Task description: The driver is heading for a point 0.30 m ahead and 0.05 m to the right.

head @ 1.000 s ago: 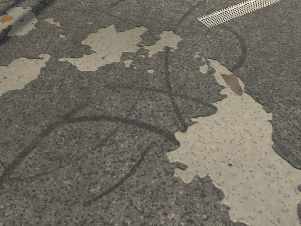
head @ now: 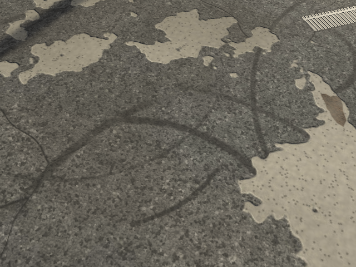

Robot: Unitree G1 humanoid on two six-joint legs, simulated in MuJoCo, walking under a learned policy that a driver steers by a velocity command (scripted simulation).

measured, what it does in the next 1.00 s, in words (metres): walks ahead: right foot, then left foot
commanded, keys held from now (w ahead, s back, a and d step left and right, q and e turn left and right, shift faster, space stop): q+shift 0.10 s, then e+shift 0.32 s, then shift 0.58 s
